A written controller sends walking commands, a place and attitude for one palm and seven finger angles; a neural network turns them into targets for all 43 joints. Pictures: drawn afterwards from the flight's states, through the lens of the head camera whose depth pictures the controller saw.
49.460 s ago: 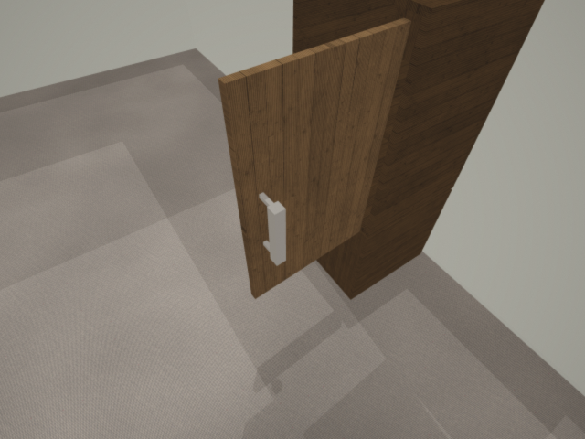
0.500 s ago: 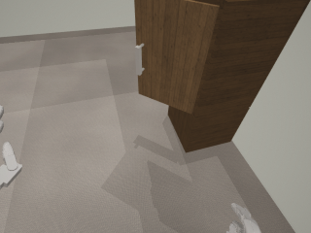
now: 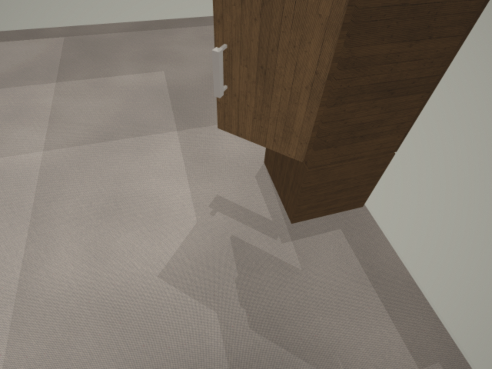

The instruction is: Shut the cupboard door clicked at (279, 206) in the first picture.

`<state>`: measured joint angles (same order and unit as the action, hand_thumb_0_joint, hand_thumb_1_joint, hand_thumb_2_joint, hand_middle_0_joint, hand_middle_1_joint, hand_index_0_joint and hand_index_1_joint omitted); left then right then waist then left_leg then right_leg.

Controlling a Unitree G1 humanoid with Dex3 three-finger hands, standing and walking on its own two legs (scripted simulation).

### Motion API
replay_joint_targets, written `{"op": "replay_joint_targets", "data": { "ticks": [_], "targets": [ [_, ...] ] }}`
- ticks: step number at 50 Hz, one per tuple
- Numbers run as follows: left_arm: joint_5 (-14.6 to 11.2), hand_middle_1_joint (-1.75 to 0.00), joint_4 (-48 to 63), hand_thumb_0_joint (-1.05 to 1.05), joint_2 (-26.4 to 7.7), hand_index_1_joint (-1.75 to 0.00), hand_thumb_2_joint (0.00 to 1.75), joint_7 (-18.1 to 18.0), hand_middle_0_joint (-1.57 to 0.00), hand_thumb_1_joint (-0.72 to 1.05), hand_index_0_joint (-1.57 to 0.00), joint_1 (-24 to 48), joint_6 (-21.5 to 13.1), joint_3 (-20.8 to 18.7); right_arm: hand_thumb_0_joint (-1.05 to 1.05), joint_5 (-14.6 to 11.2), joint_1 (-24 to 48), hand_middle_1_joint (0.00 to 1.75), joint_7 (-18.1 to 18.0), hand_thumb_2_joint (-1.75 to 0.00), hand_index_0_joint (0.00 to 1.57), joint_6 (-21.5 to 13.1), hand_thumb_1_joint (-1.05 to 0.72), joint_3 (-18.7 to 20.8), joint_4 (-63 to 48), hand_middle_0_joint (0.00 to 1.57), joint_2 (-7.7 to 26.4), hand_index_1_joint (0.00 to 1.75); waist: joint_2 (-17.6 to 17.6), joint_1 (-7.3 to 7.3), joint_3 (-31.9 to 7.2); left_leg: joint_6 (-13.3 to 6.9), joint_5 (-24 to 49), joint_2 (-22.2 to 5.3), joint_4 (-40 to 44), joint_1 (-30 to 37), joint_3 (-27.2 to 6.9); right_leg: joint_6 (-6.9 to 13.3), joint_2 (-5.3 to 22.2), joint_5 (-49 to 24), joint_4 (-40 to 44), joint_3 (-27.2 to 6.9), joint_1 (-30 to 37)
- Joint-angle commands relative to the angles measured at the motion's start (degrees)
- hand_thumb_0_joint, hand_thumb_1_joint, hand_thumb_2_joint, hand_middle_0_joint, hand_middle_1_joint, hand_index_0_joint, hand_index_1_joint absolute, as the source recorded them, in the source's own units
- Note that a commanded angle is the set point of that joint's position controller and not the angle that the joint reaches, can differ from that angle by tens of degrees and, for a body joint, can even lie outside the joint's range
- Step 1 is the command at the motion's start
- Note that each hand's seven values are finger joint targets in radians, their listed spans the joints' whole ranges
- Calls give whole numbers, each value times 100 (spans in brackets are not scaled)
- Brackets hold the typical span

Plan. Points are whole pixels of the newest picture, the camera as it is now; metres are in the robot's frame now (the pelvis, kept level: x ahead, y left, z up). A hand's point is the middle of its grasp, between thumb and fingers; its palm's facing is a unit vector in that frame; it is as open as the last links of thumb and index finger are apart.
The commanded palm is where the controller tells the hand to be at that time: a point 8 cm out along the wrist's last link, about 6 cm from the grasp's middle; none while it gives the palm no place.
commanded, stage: let the arm hang, fingers relaxed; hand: left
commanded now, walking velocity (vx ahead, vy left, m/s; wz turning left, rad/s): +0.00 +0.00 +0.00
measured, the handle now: (221, 71) +0.98 +0.12 -0.06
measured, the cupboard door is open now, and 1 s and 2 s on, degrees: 45 45 45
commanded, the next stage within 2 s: look to check the result in 0.78 s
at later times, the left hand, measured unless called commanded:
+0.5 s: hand out of the picture +0.03 +0.21 -0.15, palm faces +0.00 -0.96 -0.29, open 7.4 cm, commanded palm none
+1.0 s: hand out of the picture +0.05 +0.19 -0.16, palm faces +0.00 -0.97 -0.24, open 7.4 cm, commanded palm none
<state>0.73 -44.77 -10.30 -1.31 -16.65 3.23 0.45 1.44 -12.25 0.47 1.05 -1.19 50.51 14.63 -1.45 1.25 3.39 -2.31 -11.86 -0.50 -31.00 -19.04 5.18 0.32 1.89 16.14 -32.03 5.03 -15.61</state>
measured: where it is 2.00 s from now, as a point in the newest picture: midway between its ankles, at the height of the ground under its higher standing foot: outside the picture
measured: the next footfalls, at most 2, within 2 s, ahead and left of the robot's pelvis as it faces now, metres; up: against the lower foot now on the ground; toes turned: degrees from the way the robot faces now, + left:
none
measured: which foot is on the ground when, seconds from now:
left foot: down 0.00-1.00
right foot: down 0.00-1.00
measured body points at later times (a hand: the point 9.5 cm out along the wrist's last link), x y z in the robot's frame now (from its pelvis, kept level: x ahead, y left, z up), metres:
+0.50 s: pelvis +0.01 +0.00 +0.01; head +0.01 -0.01 +0.46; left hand +0.03 +0.26 -0.13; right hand +0.03 -0.24 -0.15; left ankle +0.05 +0.09 -0.73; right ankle +0.01 -0.11 -0.73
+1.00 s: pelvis +0.03 -0.01 +0.01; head +0.04 -0.01 +0.46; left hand +0.05 +0.24 -0.14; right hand +0.05 -0.26 -0.14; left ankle +0.05 +0.09 -0.73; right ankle +0.01 -0.11 -0.73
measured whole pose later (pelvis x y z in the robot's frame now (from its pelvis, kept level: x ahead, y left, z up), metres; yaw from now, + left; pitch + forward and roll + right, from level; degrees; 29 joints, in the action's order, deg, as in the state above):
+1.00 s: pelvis +0.03 -0.01 +0.01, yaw +0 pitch -1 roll +0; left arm 0.8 -65.1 -12.4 -1.0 -12.7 -0.2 -0.8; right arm 0.8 -12.4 -1.3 0.0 0.4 64.5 12.4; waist 0.3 0.5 2.7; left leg -1.3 -9.4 -0.9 -21.0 -10.3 5.2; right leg 0.8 0.6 12.5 -20.1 4.9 -6.2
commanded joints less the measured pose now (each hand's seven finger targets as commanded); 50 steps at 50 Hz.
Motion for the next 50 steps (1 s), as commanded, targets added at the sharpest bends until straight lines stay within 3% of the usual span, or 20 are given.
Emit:
{"op": "replay_joint_targets", "data": {
  "ticks": [1,6,10,17,26,35,50],
  "targets": [
    [41,-30,-170,0,-974,-30,90,-1,-20,90,-20,-162,-321,-316,0,13,63,30,-81,-90,20,-80,-90,215,-90,20,563,30,987,-128,-581,31,-420,-502,949,236,-844,291,386,88,950,-740,301],
    [7,-30,-838,0,-1038,-30,90,8,-20,90,-20,-84,-382,-312,0,-29,-243,30,-144,-90,20,-73,-90,280,348,20,534,30,880,-84,-516,59,-356,-541,940,374,-833,372,459,24,1254,-767,386],
    [10,-30,-1212,0,-1018,-30,90,12,-20,90,-20,-17,-382,-301,0,-49,-411,30,-180,-90,20,-77,-90,322,597,20,588,30,406,-74,-121,18,-552,-619,1164,367,-898,361,419,204,1419,-740,217],
    [14,-30,-1583,0,-1022,-30,90,-7,-20,90,-20,-20,-404,-292,0,-64,-510,30,-193,-90,20,-116,-90,330,908,20,602,30,-50,-91,-65,1,-292,-646,1272,626,-828,323,419,135,1501,-706,195],
    [16,-30,-1705,0,-1004,-30,90,-14,-20,90,-20,100,-400,-262,0,-50,-319,30,-181,-90,20,-122,-90,294,1088,20,496,30,19,-104,141,42,-99,-620,1393,705,-743,251,452,-39,1574,-729,188],
    [5,-30,-1735,0,-986,-30,90,-10,-20,90,-20,212,-420,-271,0,-58,-187,30,-198,-90,20,-166,-90,266,1135,20,486,30,302,-114,-95,80,274,-642,1425,797,-743,227,462,-427,1555,-683,526],
    [0,-30,-1822,0,-1055,-30,90,-6,-20,90,-20,280,-451,-272,0,-66,-81,30,-230,-90,20,-175,-90,290,1169,20,639,30,224,-90,-149,67,630,-674,1388,1071,-746,249,491,-725,1669,-670,644]
  ]
}}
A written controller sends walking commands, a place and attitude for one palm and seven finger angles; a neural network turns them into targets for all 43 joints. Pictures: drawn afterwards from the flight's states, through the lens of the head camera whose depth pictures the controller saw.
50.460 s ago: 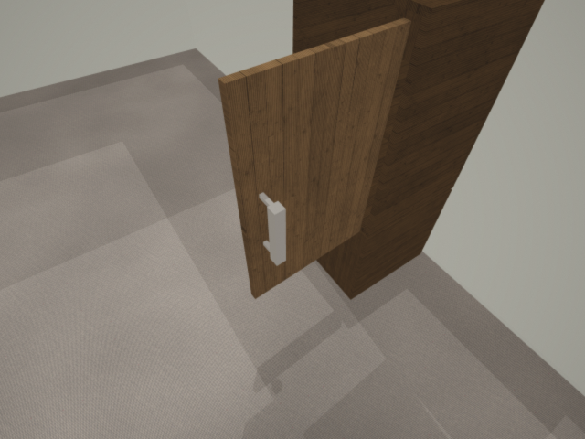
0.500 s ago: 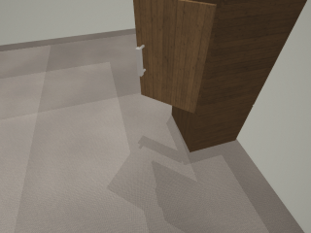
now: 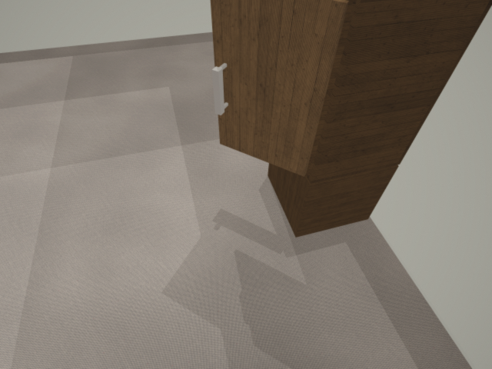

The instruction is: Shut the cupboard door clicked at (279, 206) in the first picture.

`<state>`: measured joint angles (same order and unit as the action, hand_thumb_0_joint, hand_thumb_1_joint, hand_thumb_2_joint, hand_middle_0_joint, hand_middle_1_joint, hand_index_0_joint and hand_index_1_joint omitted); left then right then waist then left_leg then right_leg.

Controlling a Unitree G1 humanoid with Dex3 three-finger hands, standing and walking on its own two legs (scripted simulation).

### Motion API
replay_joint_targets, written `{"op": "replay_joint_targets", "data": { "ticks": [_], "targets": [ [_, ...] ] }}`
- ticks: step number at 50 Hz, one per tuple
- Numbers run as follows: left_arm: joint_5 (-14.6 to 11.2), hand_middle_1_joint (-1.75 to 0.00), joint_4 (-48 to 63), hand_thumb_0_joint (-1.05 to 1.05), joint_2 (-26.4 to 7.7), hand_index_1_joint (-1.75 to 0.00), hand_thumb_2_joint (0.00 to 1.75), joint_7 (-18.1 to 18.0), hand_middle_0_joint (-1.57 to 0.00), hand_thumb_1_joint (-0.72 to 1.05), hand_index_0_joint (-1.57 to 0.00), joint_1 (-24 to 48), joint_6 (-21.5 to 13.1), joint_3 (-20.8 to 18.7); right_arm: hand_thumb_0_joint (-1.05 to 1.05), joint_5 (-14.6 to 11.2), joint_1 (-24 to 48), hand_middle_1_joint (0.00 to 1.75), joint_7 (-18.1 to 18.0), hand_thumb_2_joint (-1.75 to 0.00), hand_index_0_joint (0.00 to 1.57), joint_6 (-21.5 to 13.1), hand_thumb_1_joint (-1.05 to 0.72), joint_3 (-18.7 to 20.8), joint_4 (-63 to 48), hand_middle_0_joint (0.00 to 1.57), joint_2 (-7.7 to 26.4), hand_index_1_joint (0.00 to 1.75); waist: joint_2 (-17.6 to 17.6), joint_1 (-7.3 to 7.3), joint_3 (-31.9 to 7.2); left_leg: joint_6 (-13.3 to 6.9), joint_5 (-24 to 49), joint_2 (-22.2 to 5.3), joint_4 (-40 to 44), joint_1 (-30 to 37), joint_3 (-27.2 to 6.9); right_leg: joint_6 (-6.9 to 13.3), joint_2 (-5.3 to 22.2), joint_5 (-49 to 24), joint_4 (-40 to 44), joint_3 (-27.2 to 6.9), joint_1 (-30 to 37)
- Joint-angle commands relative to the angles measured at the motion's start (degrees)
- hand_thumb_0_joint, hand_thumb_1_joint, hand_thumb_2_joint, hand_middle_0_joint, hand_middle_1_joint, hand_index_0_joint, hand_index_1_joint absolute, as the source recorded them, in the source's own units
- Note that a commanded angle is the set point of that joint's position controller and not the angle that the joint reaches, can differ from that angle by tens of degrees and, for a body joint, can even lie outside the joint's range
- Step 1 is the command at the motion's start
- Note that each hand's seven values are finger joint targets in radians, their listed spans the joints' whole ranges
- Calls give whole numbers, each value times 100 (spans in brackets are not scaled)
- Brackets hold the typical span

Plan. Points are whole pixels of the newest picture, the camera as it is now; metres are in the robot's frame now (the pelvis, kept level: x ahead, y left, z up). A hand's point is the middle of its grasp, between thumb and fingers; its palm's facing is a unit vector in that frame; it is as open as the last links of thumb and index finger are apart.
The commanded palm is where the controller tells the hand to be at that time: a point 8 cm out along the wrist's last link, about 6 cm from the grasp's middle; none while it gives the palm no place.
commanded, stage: look to check the result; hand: left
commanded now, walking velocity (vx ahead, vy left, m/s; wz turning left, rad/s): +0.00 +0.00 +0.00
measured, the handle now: (221, 89) +0.95 +0.13 -0.07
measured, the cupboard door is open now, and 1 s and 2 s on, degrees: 45 45 45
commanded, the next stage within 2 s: walk to a spot facing it in 0.36 s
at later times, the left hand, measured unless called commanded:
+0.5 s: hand out of the picture +0.07 +0.21 -0.17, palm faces +0.00 -0.96 -0.28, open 7.4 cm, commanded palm none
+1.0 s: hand out of the picture +0.01 +0.24 -0.20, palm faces +0.25 -0.94 -0.24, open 7.4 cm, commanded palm none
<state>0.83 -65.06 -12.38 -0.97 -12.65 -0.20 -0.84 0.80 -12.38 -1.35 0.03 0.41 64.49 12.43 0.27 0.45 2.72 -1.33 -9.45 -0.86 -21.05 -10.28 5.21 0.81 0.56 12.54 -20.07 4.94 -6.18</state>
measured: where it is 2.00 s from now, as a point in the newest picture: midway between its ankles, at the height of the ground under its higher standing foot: outside the picture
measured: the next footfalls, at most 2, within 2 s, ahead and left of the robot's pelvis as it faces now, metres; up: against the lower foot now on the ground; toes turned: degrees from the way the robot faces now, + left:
right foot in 1.32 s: +0.08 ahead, -0.12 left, +0.00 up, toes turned +28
left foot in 1.68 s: -0.07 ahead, +0.11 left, +0.00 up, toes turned +50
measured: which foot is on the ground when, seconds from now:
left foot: down 0.00-1.00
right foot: down 0.00-0.88, up 0.90-1.00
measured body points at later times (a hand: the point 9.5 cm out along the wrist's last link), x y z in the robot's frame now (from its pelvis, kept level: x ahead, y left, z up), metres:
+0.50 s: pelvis +0.02 -0.01 +0.00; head +0.03 -0.01 +0.45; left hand +0.07 +0.26 -0.14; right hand +0.07 -0.28 -0.15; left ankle +0.02 +0.10 -0.75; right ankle -0.02 -0.11 -0.75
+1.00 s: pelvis +0.00 +0.03 -0.02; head +0.05 +0.06 +0.42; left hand +0.00 +0.29 -0.18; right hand +0.10 -0.20 -0.17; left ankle +0.02 +0.13 -0.75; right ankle -0.02 -0.12 -0.69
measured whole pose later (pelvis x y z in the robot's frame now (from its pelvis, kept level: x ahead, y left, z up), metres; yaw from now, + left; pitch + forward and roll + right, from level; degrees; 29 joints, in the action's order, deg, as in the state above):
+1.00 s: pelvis +0.00 +0.03 -0.02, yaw +15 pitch +0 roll -1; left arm 1.3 -55.0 -13.0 -1.3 -9.6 4.1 -3.9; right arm 1.9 -12.7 -0.1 1.8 2.4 55.0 10.9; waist -1.2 1.8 7.3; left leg -2.9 -16.2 0.2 -38.0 -22.3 2.9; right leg -1.8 4.4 29.9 -62.0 3.5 -23.2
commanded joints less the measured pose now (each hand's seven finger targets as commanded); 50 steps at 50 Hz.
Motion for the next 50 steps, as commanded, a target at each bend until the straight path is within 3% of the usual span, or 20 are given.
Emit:
{"op": "replay_joint_targets", "data": {
  "ticks": [1,24,28,29,31,33,35,36,37,38,40,41,42,43,44,45,46,48,49,50],
  "targets": [
    [-11,-30,204,0,-873,-30,90,-39,-20,90,-20,-105,-112,-153,0,-6,-69,30,-48,-90,20,-75,-90,136,-235,20,880,30,22,-8,-111,-31,414,-645,392,201,-749,196,628,-392,470,-647,-269],
    [-7,-30,278,0,-1249,-30,90,-24,-20,90,-20,230,-156,-181,0,-7,335,30,-29,-90,20,-108,-90,149,-274,20,1243,30,4,-18,-252,-16,931,-699,437,448,-758,190,715,-1080,540,-655,23],
    [-21,-30,311,0,-853,-30,90,-91,-20,90,-20,-14,-9,-159,0,0,99,30,-2,-90,20,10,-90,61,-308,20,719,30,42,-43,-254,84,1390,-614,46,76,-712,87,836,-1408,30,-336,154],
    [-21,-30,343,0,-884,-30,90,-103,-20,90,-20,-74,23,-191,0,7,82,30,1,-90,20,41,-90,76,-339,20,736,30,-2,-65,-288,88,1431,-582,-107,-60,-711,108,880,-1481,-87,-311,211],
    [-7,-30,452,0,-992,-30,90,-115,-20,90,-20,-95,68,-276,0,6,96,30,8,-90,20,87,-90,130,-459,20,769,30,-76,-102,-254,113,1384,-491,-428,-413,-703,233,1036,-1598,-262,-308,276],
    [14,-30,584,0,-1133,-30,90,-132,-20,90,-20,-180,96,-362,0,3,91,30,23,-90,20,132,-90,178,-595,20,706,30,-525,-145,-329,174,928,-274,-1156,-825,-504,519,1453,-1921,-234,-432,460],
    [43,-30,748,0,-1168,-30,90,-142,-20,90,-20,-212,99,-418,0,22,205,30,33,-90,20,210,-90,244,-796,20,622,30,-948,-217,-182,249,-1415,-112,-2572,-1413,-345,1021,2070,-2553,-71,-657,417],
    [82,-30,823,0,-1158,-30,90,-155,-20,90,-20,-156,96,-423,0,18,261,30,34,-90,20,242,-90,287,-862,20,612,30,-945,-223,-90,247,-1986,-145,-3242,-1630,-377,1198,2318,-2717,-16,-700,296],
    [108,-30,910,0,-1122,-30,90,-179,-20,90,-20,-31,98,-426,0,5,223,30,52,-90,20,257,-90,313,-933,20,613,30,-918,-162,-36,239,-2155,-253,-3600,-1687,-432,1240,2425,-2677,-26,-579,141],
    [120,-30,1035,0,-1118,-30,90,-171,-20,90,-20,155,92,-445,0,-10,246,30,86,-90,20,265,-90,319,-1001,20,525,30,-880,-69,170,269,-2210,-367,-3475,-1668,-439,1166,2360,-2754,-127,-330,-45],
    [121,-30,1171,0,-1203,-30,90,-150,-20,90,-20,299,76,-488,0,-18,142,30,150,-90,20,260,-90,306,-1092,20,432,30,-748,51,144,303,-1847,-456,-2593,-1454,-295,896,2218,-2854,-548,57,-47],
    [97,-30,1210,0,-1210,-30,90,-138,-20,90,-20,286,83,-495,0,-4,3,30,174,-90,20,250,-90,308,-1089,20,409,30,-706,98,43,309,-1260,-375,-2052,-1115,-123,705,2075,-2644,-844,236,-150],
    [65,-30,1246,0,-1155,-30,90,-114,-20,90,-20,284,91,-497,0,22,-277,30,194,-90,20,228,-90,321,-1059,20,460,30,-441,217,-63,270,-488,-262,-1413,-552,-32,436,1846,-2280,-1377,490,-413],
    [13,-30,1300,0,-1035,-30,90,-92,-20,90,-20,174,126,-475,0,63,-688,30,196,-90,20,190,-90,372,-982,20,681,30,515,360,-287,84,1009,-476,-673,40,-629,72,1436,-1252,-2303,711,-942],
    [-38,-30,1467,0,-618,-30,90,-70,-20,90,-20,18,170,-410,0,104,-985,30,149,-90,20,134,-90,509,-968,20,1291,30,2273,401,-388,-648,2873,-1877,11,422,-2844,-422,556,2149,-3655,701,-2143],
    [16,-30,1670,0,-685,-30,90,-105,-20,90,-20,368,231,-378,0,93,-1217,30,80,-90,20,172,-90,565,-914,20,1494,30,1821,563,-609,-1091,2554,-2260,251,311,-3359,-310,350,2800,-4436,-172,-2257],
    [26,-30,1771,0,-680,-30,90,-86,-20,90,-20,351,226,-424,0,124,-1004,30,75,-90,20,177,-90,589,-996,20,1553,30,1241,423,-539,-1167,651,-2217,407,-153,-3106,-219,467,2417,-4701,-405,-2162],
    [61,-30,1688,0,-670,-30,90,-57,-20,90,-20,580,227,-479,0,134,-584,30,10,-90,20,116,-90,509,-1214,20,1238,30,998,283,-372,-833,-159,-1702,531,-447,-3113,-260,451,1612,-4827,-616,-2519],
    [55,-30,1686,0,-627,-30,90,-34,-20,90,-20,588,214,-485,0,130,-478,30,-13,-90,20,94,-90,477,-1252,20,1155,30,803,238,-264,-758,-19,-1561,512,-488,-2904,-299,464,1323,-4759,-673,-2564],
    [45,-30,1673,0,-563,-30,90,-19,-20,90,-20,481,182,-474,0,124,-436,30,-28,-90,20,69,-90,464,-1265,20,1092,30,626,173,-427,-769,413,-1438,392,-234,-2759,-335,418,1179,-4582,-655,-2599]
  ]
}}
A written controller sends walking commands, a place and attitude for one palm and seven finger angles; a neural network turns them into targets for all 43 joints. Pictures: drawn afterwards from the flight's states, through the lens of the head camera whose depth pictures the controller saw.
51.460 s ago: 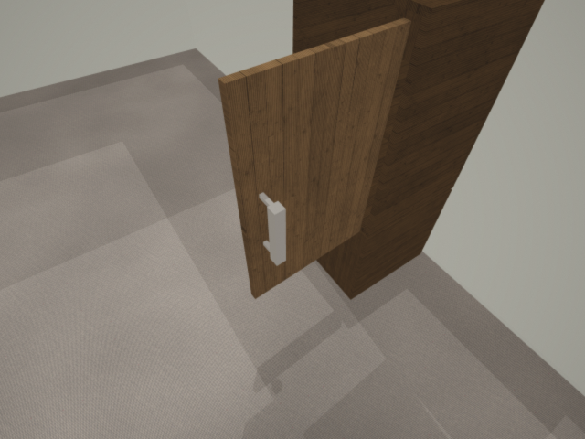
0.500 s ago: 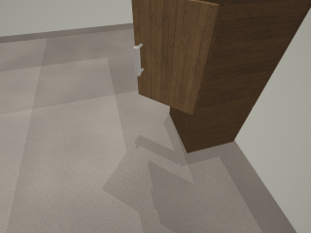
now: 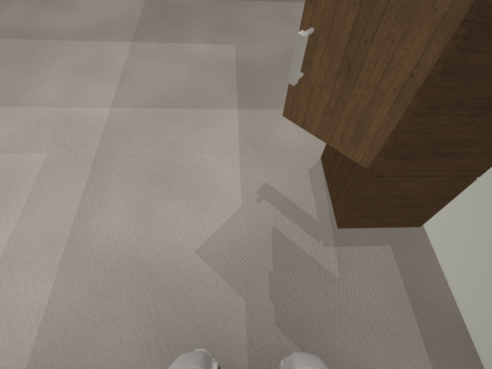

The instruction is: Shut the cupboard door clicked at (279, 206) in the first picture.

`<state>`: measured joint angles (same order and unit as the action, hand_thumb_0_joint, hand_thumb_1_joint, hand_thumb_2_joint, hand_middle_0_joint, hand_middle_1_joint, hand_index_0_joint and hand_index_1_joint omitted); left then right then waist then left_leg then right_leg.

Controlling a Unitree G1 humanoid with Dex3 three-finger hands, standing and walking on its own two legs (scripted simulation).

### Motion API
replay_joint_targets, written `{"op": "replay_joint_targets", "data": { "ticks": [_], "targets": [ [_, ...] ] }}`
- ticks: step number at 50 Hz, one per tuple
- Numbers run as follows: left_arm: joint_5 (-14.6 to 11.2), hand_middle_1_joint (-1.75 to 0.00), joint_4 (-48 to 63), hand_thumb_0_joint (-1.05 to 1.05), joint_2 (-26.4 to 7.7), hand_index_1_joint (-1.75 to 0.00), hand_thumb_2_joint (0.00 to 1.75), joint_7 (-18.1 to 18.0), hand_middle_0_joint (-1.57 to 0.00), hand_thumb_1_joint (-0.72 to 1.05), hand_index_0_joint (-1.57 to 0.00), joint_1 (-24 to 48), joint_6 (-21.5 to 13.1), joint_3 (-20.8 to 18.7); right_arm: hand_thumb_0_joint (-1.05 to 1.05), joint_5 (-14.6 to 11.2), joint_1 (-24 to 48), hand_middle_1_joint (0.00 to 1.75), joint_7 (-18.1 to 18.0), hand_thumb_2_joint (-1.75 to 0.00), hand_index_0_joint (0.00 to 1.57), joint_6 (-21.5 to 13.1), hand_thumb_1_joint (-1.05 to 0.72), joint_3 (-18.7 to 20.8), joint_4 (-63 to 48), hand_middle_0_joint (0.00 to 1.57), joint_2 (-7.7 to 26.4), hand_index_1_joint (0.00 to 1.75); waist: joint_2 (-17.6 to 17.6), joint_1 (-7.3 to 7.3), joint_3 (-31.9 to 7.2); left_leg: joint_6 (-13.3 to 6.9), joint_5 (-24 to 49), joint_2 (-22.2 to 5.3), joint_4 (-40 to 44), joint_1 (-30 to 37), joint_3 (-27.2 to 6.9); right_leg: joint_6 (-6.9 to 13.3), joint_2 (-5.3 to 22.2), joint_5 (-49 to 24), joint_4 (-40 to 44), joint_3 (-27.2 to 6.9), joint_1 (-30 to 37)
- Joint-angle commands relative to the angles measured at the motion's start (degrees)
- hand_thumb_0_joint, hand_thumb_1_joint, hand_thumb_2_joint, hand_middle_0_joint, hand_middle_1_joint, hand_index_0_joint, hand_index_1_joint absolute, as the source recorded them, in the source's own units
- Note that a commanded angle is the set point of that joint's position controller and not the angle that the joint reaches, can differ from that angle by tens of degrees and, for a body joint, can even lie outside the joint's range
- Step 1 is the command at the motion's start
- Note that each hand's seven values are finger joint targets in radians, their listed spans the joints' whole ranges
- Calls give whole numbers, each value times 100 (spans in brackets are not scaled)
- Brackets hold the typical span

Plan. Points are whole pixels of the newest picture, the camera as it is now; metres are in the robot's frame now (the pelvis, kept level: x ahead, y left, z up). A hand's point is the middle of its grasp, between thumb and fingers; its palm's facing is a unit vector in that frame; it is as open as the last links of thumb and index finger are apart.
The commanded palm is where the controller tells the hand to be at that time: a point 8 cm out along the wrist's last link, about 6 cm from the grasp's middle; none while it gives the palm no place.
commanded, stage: walk to a spot facing it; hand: left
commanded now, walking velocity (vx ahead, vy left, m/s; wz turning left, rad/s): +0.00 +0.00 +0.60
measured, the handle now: (301, 57) +0.95 -0.15 -0.05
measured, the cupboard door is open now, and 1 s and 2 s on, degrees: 45 45 45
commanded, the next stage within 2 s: turn to face it in 1.46 s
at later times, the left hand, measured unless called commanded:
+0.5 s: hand out of the picture +0.00 +0.16 -0.13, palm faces +0.32 -0.90 -0.30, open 7.4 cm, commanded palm none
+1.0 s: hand out of the picture +0.02 +0.23 -0.14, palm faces +0.59 -0.77 -0.26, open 7.4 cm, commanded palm none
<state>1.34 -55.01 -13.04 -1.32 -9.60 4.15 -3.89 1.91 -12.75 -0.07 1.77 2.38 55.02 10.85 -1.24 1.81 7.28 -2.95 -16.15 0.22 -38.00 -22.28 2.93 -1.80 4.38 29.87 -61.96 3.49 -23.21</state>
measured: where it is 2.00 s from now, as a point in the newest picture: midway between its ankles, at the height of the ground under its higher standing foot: (178, 332)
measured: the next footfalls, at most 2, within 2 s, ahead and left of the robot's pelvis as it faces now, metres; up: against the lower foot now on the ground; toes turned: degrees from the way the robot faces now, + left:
right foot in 0.32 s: +0.04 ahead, -0.17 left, +0.00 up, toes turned +14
left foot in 0.68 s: -0.05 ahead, +0.09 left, +0.00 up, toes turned +35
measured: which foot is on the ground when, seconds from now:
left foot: down 0.00-0.30, up 0.32-0.66, down 0.68-1.00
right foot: up 0.00-0.30, down 0.32-0.68, up 0.70-1.00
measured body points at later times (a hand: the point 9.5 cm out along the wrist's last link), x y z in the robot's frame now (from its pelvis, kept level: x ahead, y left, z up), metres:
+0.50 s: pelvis -0.02 -0.06 +0.02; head +0.04 -0.06 +0.46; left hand -0.02 +0.21 -0.11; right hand +0.13 -0.30 -0.13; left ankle -0.07 +0.06 -0.64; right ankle +0.00 -0.18 -0.72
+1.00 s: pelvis +0.07 +0.00 +0.01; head +0.10 +0.01 +0.46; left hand -0.01 +0.27 -0.12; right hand +0.23 -0.18 -0.15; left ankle -0.08 +0.07 -0.72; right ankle +0.23 -0.05 -0.70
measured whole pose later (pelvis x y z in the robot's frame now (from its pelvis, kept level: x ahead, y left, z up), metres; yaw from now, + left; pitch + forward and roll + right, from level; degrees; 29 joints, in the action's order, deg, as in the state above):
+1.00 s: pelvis +0.07 +0.00 +0.01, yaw +37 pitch -1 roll +1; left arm 1.5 -50.7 -14.0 2.6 -10.9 0.2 -4.3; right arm 1.9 -17.2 0.5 -0.5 2.1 56.3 11.9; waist 0.5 0.5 4.3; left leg 1.0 -22.1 -0.7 -26.7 -4.0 -1.6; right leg -3.5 5.7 13.9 -40.6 4.1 -27.3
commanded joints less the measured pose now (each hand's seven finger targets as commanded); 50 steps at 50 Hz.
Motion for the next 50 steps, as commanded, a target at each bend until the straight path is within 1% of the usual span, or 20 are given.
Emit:
{"op": "replay_joint_targets", "data": {
  "ticks": [1,4,10,13,14,15,16,18,19,21,28,30,32,33,34,35,37,40,47,50],
  "targets": [
    [-12,-30,660,0,-464,-30,90,23,-20,90,-20,126,-269,-154,0,3,-427,30,-168,-90,20,-122,-90,269,-324,20,1253,30,608,34,-1048,-611,1439,-1454,1987,1203,-2417,-99,-19,-623,-226,-498,-868],
    [-29,-30,709,0,-397,-30,90,19,-20,90,-20,102,-270,-136,0,-3,-445,30,-160,-90,20,-105,-90,316,-329,20,1286,30,528,36,-1317,-654,1516,-1342,1936,1414,-2361,-133,-145,-596,347,-465,-661],
    [-37,-30,840,0,-433,-30,90,-2,-20,90,-20,75,-220,-123,0,19,-216,30,-79,-90,20,28,-90,410,-413,20,1339,30,1194,-3,-1057,-546,500,-1049,2146,714,-2693,-76,-421,-507,1630,-371,94],
    [-62,-30,674,0,-582,-30,90,-14,-20,90,-20,-668,-225,-185,0,-14,189,30,-49,-90,20,93,-90,468,-592,20,1310,30,1181,-338,-1144,-250,-89,-652,2015,-119,-2528,19,-614,-1000,3075,-178,1449],
    [-36,-30,629,0,-761,-30,90,-35,-20,90,-20,-948,-252,-250,0,-50,307,30,-31,-90,20,117,-90,470,-653,20,1151,30,772,-486,-1089,-1,-562,-313,1636,-789,-2276,123,-348,-1123,3900,-389,2139],
    [68,-30,707,0,-1248,-30,90,-71,-20,90,-20,-976,-305,-347,0,-111,199,30,-6,-90,20,129,-90,444,-703,20,792,30,-763,-514,-1056,431,-1281,394,131,-1615,-1422,599,997,6,4966,-1936,2408],
    [92,-30,876,0,-1463,-30,90,-104,-20,90,-20,-444,-283,-309,0,-77,263,30,3,-90,20,101,-90,459,-755,20,752,30,-1475,-417,-594,588,-1527,652,-1833,-1729,-772,1112,2296,287,5425,-3058,1262],
    [41,-30,1140,0,-1093,-30,90,-119,-20,90,-20,538,-318,-206,0,9,-165,30,101,-90,20,177,-90,463,-671,20,809,30,-607,164,-439,507,-1110,198,-3167,-1133,-794,1158,1879,-402,5056,-1896,237],
    [20,-30,1146,0,-869,-30,90,-111,-20,90,-20,595,-367,-164,0,1,-160,30,122,-90,20,200,-90,444,-570,20,772,30,-856,196,-412,556,-821,51,-3378,-1190,-690,1015,1448,-1175,4776,-1440,448],
    [13,-30,1079,0,-768,-30,90,-93,-20,90,-20,429,-431,-115,0,-57,-79,30,170,-90,20,166,-90,392,-620,20,769,30,-949,181,-453,667,-616,-52,-3103,-1203,-428,938,1205,-2922,4297,-566,966],
    [63,-30,526,0,-1214,-30,90,8,-20,90,-20,-1030,-539,-308,0,-75,921,30,247,-90,20,-18,-90,192,-977,20,585,30,-1132,-592,-843,555,-1172,-132,-537,-893,273,893,1626,-3161,4042,-426,2646],
    [70,-30,475,0,-1291,-30,90,47,-20,90,-20,-1020,-556,-355,0,-90,795,30,239,-90,20,-81,-90,178,-944,20,591,30,-1079,-519,-867,462,-1161,-111,64,-327,383,851,1759,-2809,3936,-366,2399],
    [20,-30,482,0,-1266,-30,90,97,-20,90,-20,-813,-558,-357,0,-75,291,30,227,-90,20,-146,-90,189,-801,20,706,30,-761,-212,-950,377,-545,1,1104,890,503,549,1536,-2304,3390,113,1705],
    [-32,-30,552,0,-1121,-30,90,133,-20,90,-20,-733,-541,-321,0,-66,-282,30,194,-90,20,-191,-90,269,-633,20,1009,30,15,123,-1216,192,-173,-214,1677,2212,51,236,1243,-2163,2302,597,815],
    [-65,-30,819,0,-661,-30,90,212,-20,90,-20,-576,-535,-215,0,13,-947,30,126,-90,20,-221,-90,473,-473,20,1756,30,1917,496,-1422,-501,280,-1833,1843,3505,-2333,-211,359,-104,586,1035,-1181],
    [18,-30,1181,0,-591,-30,90,210,-20,90,-20,341,-541,-92,0,6,-1664,30,45,-90,20,-210,-90,512,-207,20,1942,30,1855,889,-1212,-1087,1311,-2429,1972,3755,-3000,-145,188,687,-286,404,-2318],
    [35,-30,1219,0,-647,-30,90,176,-20,90,-20,700,-565,-147,0,-5,-1469,30,-7,-90,20,-242,-90,356,-245,20,1578,30,932,680,-800,-1002,839,-2191,1992,2803,-2486,-58,460,168,-398,-126,-2063],
    [3,-30,954,0,-600,-30,90,294,-20,90,-20,283,-518,-159,0,7,-445,30,-69,-90,20,-340,-90,264,-463,20,1339,30,1166,149,-197,-762,510,-1644,2280,1852,-1865,-122,437,-661,47,-224,-1681],
    [0,-30,794,0,-488,-30,90,395,-20,90,-20,-114,-517,-128,0,-15,-164,30,-18,-90,20,-390,-90,271,-343,20,1307,30,984,-172,-245,-611,-113,-1096,2293,947,-1244,-202,-77,-1642,2093,323,-55],
    [21,-30,565,0,-628,-30,90,368,-20,90,-20,-885,-571,-232,0,-37,29,30,-13,-90,20,-361,-90,278,-314,20,1225,30,623,-591,-340,-431,-594,-872,1546,3,-1169,-119,-249,-1951,2673,335,1547]
  ]
}}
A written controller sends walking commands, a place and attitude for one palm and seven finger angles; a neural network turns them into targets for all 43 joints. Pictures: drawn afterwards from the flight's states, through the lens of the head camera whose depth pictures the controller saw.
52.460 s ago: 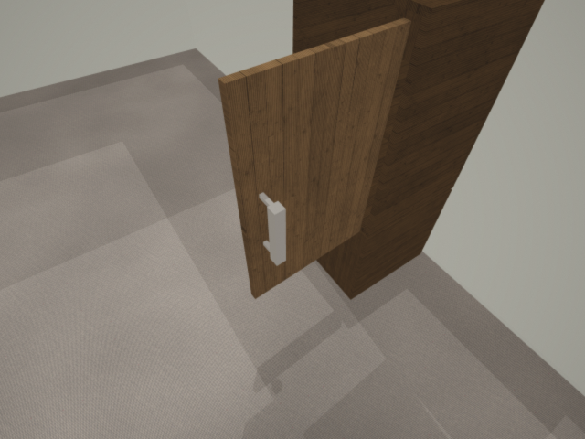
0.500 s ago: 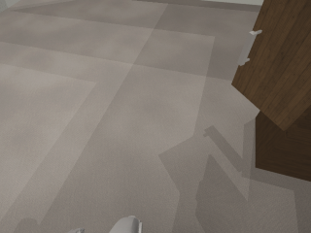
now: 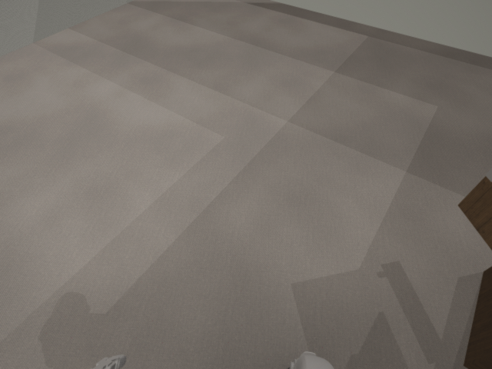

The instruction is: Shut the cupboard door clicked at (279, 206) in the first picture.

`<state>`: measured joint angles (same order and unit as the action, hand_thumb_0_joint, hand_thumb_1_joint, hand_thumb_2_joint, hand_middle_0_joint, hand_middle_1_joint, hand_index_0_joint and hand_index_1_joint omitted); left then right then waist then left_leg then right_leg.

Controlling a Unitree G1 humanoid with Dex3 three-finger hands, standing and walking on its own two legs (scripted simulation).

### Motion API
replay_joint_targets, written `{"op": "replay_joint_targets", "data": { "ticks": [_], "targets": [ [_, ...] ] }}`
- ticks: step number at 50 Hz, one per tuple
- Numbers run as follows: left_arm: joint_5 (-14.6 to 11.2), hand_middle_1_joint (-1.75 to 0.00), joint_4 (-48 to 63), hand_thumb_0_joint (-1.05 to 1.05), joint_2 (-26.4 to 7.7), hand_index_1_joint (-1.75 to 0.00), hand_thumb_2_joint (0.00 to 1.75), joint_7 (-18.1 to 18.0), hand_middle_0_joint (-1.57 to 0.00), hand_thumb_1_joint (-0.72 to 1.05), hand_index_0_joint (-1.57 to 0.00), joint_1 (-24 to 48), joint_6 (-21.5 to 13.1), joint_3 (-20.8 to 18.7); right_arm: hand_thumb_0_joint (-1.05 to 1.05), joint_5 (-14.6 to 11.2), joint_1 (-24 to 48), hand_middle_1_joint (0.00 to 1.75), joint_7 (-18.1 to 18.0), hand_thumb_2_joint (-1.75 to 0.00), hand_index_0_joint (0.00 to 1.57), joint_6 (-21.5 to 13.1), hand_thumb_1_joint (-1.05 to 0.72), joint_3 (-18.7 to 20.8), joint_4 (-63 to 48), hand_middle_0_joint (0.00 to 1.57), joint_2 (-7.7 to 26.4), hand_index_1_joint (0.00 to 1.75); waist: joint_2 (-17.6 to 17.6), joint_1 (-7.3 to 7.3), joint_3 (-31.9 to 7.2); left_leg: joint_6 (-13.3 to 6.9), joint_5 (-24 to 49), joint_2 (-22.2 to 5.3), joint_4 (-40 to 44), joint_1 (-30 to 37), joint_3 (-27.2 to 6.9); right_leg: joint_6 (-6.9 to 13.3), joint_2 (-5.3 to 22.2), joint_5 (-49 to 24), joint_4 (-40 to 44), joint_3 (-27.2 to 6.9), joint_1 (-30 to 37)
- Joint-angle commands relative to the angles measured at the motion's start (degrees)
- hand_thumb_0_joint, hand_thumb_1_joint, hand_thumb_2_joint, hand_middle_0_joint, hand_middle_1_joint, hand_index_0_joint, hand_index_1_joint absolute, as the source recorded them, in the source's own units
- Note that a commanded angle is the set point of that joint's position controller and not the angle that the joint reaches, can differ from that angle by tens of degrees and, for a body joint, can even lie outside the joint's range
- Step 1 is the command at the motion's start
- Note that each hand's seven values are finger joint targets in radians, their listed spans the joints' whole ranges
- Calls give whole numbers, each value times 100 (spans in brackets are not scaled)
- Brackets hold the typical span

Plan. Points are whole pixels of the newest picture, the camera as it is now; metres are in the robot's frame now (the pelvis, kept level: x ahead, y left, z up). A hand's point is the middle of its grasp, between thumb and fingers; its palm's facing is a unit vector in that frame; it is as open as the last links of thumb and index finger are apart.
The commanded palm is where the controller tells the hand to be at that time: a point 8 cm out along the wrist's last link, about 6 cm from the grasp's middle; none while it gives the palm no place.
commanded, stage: walk to a spot facing it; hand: left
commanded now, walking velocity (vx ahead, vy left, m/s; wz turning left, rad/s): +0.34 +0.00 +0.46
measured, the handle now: out of the picture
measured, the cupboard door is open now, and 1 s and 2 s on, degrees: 45 45 45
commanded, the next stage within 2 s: turn to face it in 0.46 s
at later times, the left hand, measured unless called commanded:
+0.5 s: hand out of the picture +0.09 +0.17 -0.18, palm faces +0.38 -0.91 -0.16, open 7.3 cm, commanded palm none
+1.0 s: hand (126, 271) +0.33 +0.29 -0.16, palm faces +0.25 -0.95 -0.18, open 7.4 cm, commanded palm none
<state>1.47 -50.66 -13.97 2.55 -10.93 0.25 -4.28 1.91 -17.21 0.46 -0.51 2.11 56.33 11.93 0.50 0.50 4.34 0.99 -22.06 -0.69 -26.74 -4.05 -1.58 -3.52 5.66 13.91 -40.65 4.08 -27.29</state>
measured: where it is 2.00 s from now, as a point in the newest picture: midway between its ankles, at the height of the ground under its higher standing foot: (221, 331)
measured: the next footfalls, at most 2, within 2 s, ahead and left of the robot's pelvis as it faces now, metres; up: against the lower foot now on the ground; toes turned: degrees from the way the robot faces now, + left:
right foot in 0.04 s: +0.15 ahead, -0.13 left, +0.00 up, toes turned -5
left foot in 0.52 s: +0.28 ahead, +0.16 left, +0.00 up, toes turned +28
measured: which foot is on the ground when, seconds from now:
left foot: down 0.00-0.04, up 0.06-0.50, down 0.52-1.00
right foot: up 0.00-0.02, down 0.04-0.54, up 0.56-1.00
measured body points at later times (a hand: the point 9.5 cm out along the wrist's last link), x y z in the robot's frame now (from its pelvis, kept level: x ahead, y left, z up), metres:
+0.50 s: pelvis +0.18 +0.02 +0.00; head +0.23 +0.07 +0.44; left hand +0.07 +0.22 -0.16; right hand +0.38 -0.16 -0.13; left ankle +0.24 +0.14 -0.72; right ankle +0.11 -0.13 -0.73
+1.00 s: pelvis +0.29 +0.09 +0.00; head +0.32 +0.11 +0.45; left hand +0.31 +0.34 -0.15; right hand +0.40 -0.13 -0.14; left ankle +0.25 +0.15 -0.73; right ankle +0.34 -0.03 -0.70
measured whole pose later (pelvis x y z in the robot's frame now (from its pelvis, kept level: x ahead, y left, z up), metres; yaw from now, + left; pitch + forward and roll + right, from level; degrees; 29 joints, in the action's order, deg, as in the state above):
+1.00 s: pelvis +0.29 +0.09 +0.00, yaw +12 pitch +0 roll -1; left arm 1.5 -53.6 -10.2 0.5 -10.5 3.9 -4.0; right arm 2.0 -11.6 -1.8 0.1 1.8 56.9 10.2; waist 0.5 0.0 4.2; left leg -3.7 -19.7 -3.4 -29.5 -9.7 15.3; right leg -1.4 2.4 18.5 -45.0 3.8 -22.9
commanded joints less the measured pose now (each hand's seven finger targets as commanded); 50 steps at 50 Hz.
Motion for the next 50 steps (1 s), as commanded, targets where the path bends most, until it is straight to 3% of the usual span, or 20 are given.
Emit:
{"op": "replay_joint_targets", "data": {
  "ticks": [1,2,3,4,5,7,9,15,20,23,24,25,26,27,28,29,32,34,44,50],
  "targets": [
    [37,-30,-61,0,-862,-30,90,-59,-20,90,-20,-1518,-253,-294,0,-86,530,30,-53,-90,20,-143,-90,275,-474,20,955,30,-264,-817,-278,-643,-116,-371,-793,-2481,-380,169,-2,403,1089,-249,3016],
    [114,-30,-177,0,-1541,-30,90,-143,-20,90,-20,-2190,-342,-434,0,-169,321,30,-5,-90,20,-162,-90,194,-602,20,466,30,-2320,-1075,-830,-330,-1190,497,-3085,-3259,339,644,1689,2075,2432,-2572,3675],
    [36,-30,-115,0,-1579,-30,90,-217,-20,90,-20,-1983,-280,-373,0,-129,353,30,-4,-90,20,-127,-90,222,-718,20,493,30,-2325,-854,-713,-410,-1372,307,-4474,-3507,-193,827,2252,3284,3344,-3784,3021],
    [13,-30,53,0,-1320,-30,90,-242,-20,90,-20,-1377,-283,-326,0,-69,274,30,19,-90,20,-114,-90,250,-663,20,577,30,-1683,-522,-274,-405,-704,3,-4932,-3581,-352,852,2196,3776,3506,-3573,2372],
    [35,-30,139,0,-1048,-30,90,-273,-20,90,-20,-922,-308,-260,0,-45,295,30,23,-90,20,-116,-90,258,-555,20,541,30,-1679,-345,-178,-344,-156,-192,-5137,-3544,-366,783,2058,3427,3445,-3234,1876],
    [32,-30,197,0,-525,-30,90,-299,-20,90,-20,-393,-344,-131,0,-29,237,30,93,-90,20,-30,-90,254,-357,20,439,30,-1041,13,-182,-220,512,-515,-4915,-2989,-224,675,1646,1796,3107,-1388,1295],
    [30,-30,131,0,-389,-30,90,-298,-20,90,-20,-580,-437,-94,0,-43,218,30,143,-90,20,31,-90,199,-316,20,241,30,-751,31,-342,-103,767,-473,-4471,-2980,32,671,1396,264,2959,-382,1598],
    [24,-30,-275,0,-295,-30,90,-327,-20,90,-20,-1189,-513,-80,0,-34,931,30,229,-90,20,82,-90,140,-575,20,13,30,-627,-152,-256,33,853,-514,-3142,-3577,488,824,1447,-1921,2785,583,2694],
    [28,-30,-380,0,-513,-30,90,-326,-20,90,-20,-1270,-483,-109,0,-44,1531,30,310,-90,20,36,-90,68,-866,20,50,30,-780,-267,-89,-110,778,-470,-1720,-3272,839,792,1648,-2538,2460,983,3014],
    [31,-30,-291,0,-758,-30,90,-313,-20,90,-20,-1038,-458,-195,0,-35,1117,30,281,-90,20,-36,-90,123,-873,20,266,30,-774,-2,-361,-329,407,-188,-1137,-2256,1077,756,1813,-3533,1586,1198,2960],
    [4,-30,-247,0,-840,-30,90,-303,-20,90,-20,-932,-444,-225,0,-9,625,30,261,-90,20,-56,-90,179,-757,20,432,30,-630,267,-643,-395,643,5,-814,-1396,1132,632,1695,-3658,774,1417,2665],
    [-43,-30,-186,0,-865,-30,90,-273,-20,90,-20,-842,-420,-235,0,10,-156,30,225,-90,20,-77,-90,273,-577,20,756,30,-127,661,-1194,-455,1128,36,-372,-63,967,453,1422,-2873,-466,1550,2001],
    [-97,-30,-6,0,-567,-30,90,-178,-20,90,-20,-939,-373,-200,0,58,-746,30,141,-90,20,-114,-90,461,-488,20,1528,30,1454,848,-1701,-1026,2068,-1357,-104,1279,-1138,56,548,460,-2220,1464,270],
    [-76,-30,362,0,-469,-30,90,-175,-20,90,-20,-394,-324,-80,0,-22,-1124,30,28,-90,20,-110,-90,519,-423,20,1940,30,1751,1018,-1801,-1588,3237,-2289,398,1792,-2729,-49,34,2278,-3450,582,-1075],
    [-85,-30,495,0,-508,-30,90,-227,-20,90,-20,-41,-302,-88,0,-66,-1046,30,-58,-90,20,-79,-90,479,-350,20,1844,30,773,883,-1554,-1720,3699,-2497,494,1529,-2587,54,173,1935,-3792,-69,-1340],
    [-67,-30,402,0,-323,-30,90,-295,-20,90,-20,-88,-290,-72,0,-51,-618,30,-100,-90,20,-130,-90,365,-479,20,1601,30,428,632,-1278,-1480,3412,-2366,628,658,-1988,102,270,1684,-3778,-129,-1085],
    [-5,-30,-248,0,-27,-30,90,-315,-20,90,-20,-944,-86,23,0,-49,513,30,-211,-90,20,-229,-90,74,-674,20,795,30,727,-53,-873,-938,3247,-1668,798,-534,-641,86,366,740,-3077,-457,-327],
    [-21,-30,-415,0,84,-30,90,-333,-20,90,-20,-1090,-5,61,0,-49,485,30,-248,-90,20,-265,-90,10,-522,20,632,30,466,-168,-957,-885,3840,-1511,796,-594,-225,86,191,500,-2554,-495,-37],
    [-14,-30,-14,0,-17,-30,90,-237,-20,90,-20,-65,278,-64,0,-1,426,30,-284,-90,20,-42,-90,112,-239,20,669,30,562,-56,-127,-1052,3261,-1899,899,-631,462,127,-155,367,-1082,-276,-39],
    [12,-30,141,0,-11,-30,90,-180,-20,90,-20,-61,187,-79,0,-13,233,30,-285,-90,20,26,-90,234,-166,20,879,30,682,29,-574,-784,4074,-1922,-69,103,799,317,-440,254,253,152,627]
  ]
}}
